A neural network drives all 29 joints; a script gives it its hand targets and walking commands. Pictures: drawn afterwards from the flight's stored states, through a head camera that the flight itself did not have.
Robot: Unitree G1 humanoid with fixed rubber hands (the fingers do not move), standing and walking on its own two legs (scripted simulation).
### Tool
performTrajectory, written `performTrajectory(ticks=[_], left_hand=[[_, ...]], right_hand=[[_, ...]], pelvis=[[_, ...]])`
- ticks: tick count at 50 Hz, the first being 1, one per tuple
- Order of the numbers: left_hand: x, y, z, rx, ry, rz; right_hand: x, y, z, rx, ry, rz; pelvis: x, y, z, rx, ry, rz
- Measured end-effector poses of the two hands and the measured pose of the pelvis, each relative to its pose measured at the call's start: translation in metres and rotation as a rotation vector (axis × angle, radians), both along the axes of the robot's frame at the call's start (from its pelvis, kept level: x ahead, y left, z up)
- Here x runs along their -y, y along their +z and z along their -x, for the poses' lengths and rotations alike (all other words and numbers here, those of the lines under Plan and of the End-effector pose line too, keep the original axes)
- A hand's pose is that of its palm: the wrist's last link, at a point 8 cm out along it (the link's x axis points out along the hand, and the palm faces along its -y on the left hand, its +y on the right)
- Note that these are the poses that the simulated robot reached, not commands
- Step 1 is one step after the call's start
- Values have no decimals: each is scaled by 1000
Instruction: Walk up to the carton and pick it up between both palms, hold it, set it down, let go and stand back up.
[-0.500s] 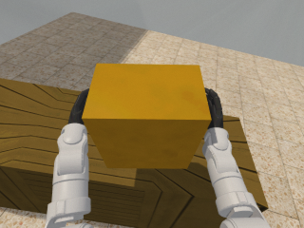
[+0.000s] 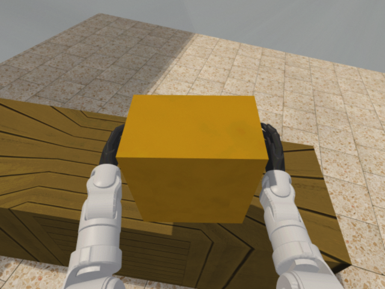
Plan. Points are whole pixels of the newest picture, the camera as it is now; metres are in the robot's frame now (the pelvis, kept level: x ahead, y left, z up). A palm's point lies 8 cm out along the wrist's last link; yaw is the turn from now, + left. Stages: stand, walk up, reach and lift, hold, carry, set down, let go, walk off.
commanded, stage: set down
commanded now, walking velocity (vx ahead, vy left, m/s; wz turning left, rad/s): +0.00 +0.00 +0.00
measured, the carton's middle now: (193, 165) +0.38 -0.01 +0.05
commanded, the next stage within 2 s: none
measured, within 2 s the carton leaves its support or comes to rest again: neither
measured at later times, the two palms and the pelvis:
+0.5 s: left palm (115, 169) +0.37 +0.16 +0.05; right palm (267, 166) +0.36 -0.17 +0.08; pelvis +0.00 +0.00 +0.00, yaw -1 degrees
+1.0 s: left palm (120, 175) +0.38 +0.16 +0.01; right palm (261, 172) +0.37 -0.18 +0.04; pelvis +0.01 +0.00 +0.00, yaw -2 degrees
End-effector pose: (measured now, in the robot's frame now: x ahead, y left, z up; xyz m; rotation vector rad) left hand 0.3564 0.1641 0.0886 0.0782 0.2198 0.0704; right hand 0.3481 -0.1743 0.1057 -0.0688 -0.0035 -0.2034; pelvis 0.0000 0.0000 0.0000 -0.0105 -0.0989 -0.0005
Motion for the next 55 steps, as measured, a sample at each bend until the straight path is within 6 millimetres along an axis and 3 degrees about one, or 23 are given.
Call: performTrajectory(ticks=[8,28,55], left_hand=[[7,-11,-7,-15,-5,25],[0,-42,-13,-47,-9,24],[2,-88,-27,-89,-11,20]], right_hand=[[6,-5,-4,-15,-10,13],[0,-30,-12,-61,-7,4],[2,-75,-27,-142,-9,-7]], pelvis=[[3,1,1,-10,-15,-3],[-1,1,-2,-63,-27,-3],[-1,-1,-16,-220,-33,0]])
